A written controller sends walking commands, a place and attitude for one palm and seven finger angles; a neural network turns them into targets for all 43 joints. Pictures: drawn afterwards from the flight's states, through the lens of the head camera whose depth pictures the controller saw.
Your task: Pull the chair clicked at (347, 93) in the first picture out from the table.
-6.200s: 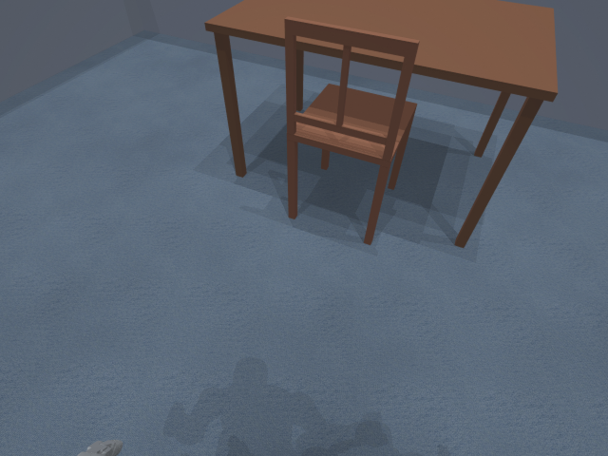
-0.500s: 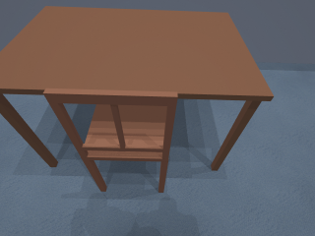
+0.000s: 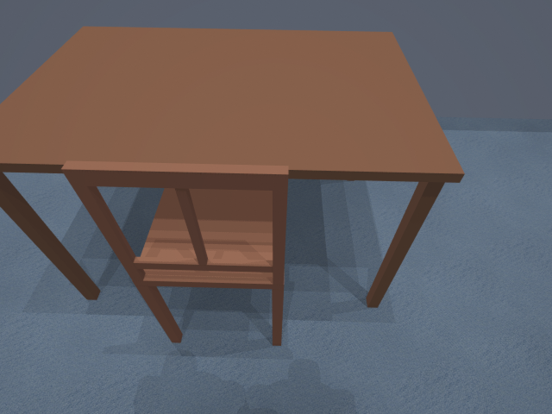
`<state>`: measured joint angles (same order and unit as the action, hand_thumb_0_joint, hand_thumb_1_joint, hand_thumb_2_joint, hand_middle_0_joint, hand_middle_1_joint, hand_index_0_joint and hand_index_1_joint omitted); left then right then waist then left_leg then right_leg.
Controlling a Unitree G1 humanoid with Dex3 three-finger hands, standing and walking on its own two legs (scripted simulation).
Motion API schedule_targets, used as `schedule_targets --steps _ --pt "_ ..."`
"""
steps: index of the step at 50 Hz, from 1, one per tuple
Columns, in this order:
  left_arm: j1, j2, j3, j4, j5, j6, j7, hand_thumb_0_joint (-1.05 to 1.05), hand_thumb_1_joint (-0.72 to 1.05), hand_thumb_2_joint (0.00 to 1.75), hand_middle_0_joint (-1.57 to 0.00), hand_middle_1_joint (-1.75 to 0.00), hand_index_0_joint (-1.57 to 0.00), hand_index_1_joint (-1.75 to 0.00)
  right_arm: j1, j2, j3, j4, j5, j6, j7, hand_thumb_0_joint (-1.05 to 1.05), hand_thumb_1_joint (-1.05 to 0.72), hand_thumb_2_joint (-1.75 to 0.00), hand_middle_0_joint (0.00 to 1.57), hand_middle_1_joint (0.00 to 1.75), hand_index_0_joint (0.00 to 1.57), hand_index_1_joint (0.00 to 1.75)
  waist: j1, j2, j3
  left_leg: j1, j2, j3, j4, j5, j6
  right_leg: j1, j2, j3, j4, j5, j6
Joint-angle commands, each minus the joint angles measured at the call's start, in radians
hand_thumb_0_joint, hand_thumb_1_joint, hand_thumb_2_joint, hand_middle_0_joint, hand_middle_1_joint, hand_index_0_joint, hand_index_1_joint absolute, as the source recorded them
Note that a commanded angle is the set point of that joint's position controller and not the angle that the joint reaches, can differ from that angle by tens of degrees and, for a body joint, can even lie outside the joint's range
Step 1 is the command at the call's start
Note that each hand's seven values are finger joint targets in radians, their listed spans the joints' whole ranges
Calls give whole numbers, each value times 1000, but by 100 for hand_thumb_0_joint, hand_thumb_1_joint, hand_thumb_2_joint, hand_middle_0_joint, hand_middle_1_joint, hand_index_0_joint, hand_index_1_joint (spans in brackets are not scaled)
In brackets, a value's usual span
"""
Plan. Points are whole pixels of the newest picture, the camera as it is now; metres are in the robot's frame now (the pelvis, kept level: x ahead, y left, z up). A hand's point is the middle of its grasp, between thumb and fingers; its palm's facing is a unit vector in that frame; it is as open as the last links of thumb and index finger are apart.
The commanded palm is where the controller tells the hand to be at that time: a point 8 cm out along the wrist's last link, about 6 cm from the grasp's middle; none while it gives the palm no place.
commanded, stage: come to a stop and stand still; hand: left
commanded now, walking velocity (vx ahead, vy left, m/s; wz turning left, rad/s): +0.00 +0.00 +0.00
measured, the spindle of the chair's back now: (193, 228) +0.49 +0.21 -0.10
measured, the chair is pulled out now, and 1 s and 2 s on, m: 0.00 0.00 0.00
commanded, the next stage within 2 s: look again from close up in 0.04 s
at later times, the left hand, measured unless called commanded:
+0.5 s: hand out of the picture +0.03 +0.24 -0.18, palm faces +0.01 -0.98 -0.22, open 7.3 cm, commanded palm none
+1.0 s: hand out of the picture +0.01 +0.24 -0.18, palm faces -0.01 -0.98 -0.20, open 7.3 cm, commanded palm none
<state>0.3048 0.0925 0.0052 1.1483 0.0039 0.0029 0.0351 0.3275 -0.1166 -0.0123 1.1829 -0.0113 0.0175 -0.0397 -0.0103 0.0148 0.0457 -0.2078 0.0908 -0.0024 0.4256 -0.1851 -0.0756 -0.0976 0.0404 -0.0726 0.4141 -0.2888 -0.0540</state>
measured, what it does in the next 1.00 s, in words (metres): shifts its weight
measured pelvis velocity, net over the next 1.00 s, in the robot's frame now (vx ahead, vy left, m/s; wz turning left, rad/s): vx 0.02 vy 0.07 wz -0.02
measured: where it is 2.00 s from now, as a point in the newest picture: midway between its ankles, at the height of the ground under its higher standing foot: outside the picture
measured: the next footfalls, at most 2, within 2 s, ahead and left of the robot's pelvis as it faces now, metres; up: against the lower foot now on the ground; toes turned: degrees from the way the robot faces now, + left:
none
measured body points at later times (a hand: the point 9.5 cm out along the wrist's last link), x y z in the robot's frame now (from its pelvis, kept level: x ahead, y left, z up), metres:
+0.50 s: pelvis +0.01 +0.06 -0.01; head +0.02 +0.06 +0.44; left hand +0.03 +0.29 -0.16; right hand +0.05 -0.17 -0.16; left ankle +0.02 +0.15 -0.74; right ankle -0.04 -0.08 -0.74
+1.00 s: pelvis +0.02 +0.07 +0.00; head +0.03 +0.08 +0.45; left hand +0.02 +0.30 -0.16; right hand +0.03 -0.16 -0.16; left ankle +0.02 +0.15 -0.74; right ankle -0.04 -0.08 -0.74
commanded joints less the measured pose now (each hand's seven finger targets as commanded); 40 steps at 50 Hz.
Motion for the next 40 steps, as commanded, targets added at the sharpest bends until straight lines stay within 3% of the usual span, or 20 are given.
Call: schedule_targets --steps 1,6,7,8,9,10,11,12,14,15,16,17,19,20,28,40 --pt "69 112 23 -27 -2 -16 7 0 90 90 -20 -30 -20 -30 44 -72 -6 -28 1 -16 -9 0 -90 -90 20 30 20 30 4 -7 46 51 10 -2 -24 130 56 -115 -145 121 -120 175 13" --pt "81 110 21 -25 0 -17 7 0 90 90 -20 -30 -20 -30 26 -77 -8 -37 2 -21 -10 0 -90 -90 20 30 20 30 7 -13 37 55 13 -9 -30 151 61 -99 -141 111 -105 208 22" --pt "172 147 24 -5 21 -60 46 0 90 90 -20 -30 -20 -30 -116 -102 -6 -123 9 -45 5 0 -90 -90 20 30 20 30 65 -81 50 -79 -5 44 248 67 45 -86 -227 229 -100 829 100" --pt "143 185 27 -54 22 -70 40 0 90 90 -20 -30 -20 -30 -52 -53 -6 -169 4 -33 12 0 -90 -90 20 30 20 30 -2 -107 3 -139 -41 -4 282 -161 76 -28 -275 216 -50 886 69" --pt "106 166 20 -71 26 -69 34 0 90 90 -20 -30 -20 -30 -27 -53 -9 -168 5 -33 15 0 -90 -90 20 30 20 30 -12 -105 -36 -130 -25 10 279 -182 83 -29 -255 174 -26 749 -7" --pt "74 174 24 -97 22 -67 30 0 90 90 -20 -30 -20 -30 -9 -53 -7 -174 4 -31 19 0 -90 -90 20 30 20 30 -15 -93 -73 -97 -40 43 235 -151 81 -9 -238 149 -12 685 -38" --pt "64 169 24 -110 21 -65 28 0 90 90 -20 -30 -20 -30 8 -54 -5 -172 3 -35 20 0 -90 -90 20 30 20 30 -23 -120 -80 -58 -47 48 172 -98 79 -27 -220 134 3 586 -42" --pt "59 154 20 -117 17 -59 27 0 90 90 -20 -30 -20 -30 18 -71 -5 -171 2 -40 17 0 -90 -90 20 30 20 30 -26 -94 -61 -8 -39 32 100 -32 83 -72 -193 129 24 471 -33" --pt "76 128 15 -124 13 -43 25 0 90 90 -20 -30 -20 -30 32 -123 -8 -167 -3 -48 13 0 -90 -90 20 30 20 30 -8 -2 -16 -3 23 -24 68 135 109 -134 -122 103 41 213 1" --pt "82 127 12 -120 14 -34 24 0 90 90 -20 -30 -20 -30 23 -128 -6 -162 -6 -55 12 0 -90 -90 20 30 20 30 5 112 -2 -22 34 -56 46 218 122 -119 -106 86 58 131 7" --pt "89 136 12 -118 13 -26 22 0 90 90 -20 -30 -20 -30 2 -136 -3 -169 -4 -52 10 0 -90 -90 20 30 20 30 13 144 16 -41 42 -82 20 198 135 -115 -91 75 57 44 14" --pt "91 141 11 -117 14 -22 19 0 90 90 -20 -30 -20 -30 -16 -143 -2 -178 -2 -49 9 0 -90 -90 20 30 20 30 20 106 43 -69 41 -88 1 142 139 -116 -89 73 42 11 18" --pt "80 146 6 -118 15 -18 13 0 90 90 -20 -30 -20 -30 -27 -155 -4 -188 -2 -48 10 0 -90 -90 20 30 20 30 18 33 55 -75 27 -85 -17 55 135 -126 -95 80 30 7 21" --pt "77 146 7 -121 18 -18 13 0 90 90 -20 -30 -20 -30 -23 -151 -4 -185 -3 -51 10 0 -90 -90 20 30 20 30 19 11 48 -70 28 -86 -23 74 137 -115 -100 78 29 24 21" --pt "50 190 6 -129 12 -16 7 0 90 90 -20 -30 -20 -30 -44 -186 2 -173 0 -57 12 0 -90 -90 20 30 20 30 19 0 -19 6 18 -79 -38 162 136 -90 -125 76 24 84 40" --pt "46 205 4 -102 11 -16 7 0 90 90 -20 -30 -20 -30 -50 -181 7 -126 6 -57 11 0 -90 -90 20 30 20 30 20 -10 -17 42 11 -54 -46 214 130 -75 -143 75 1 132 48"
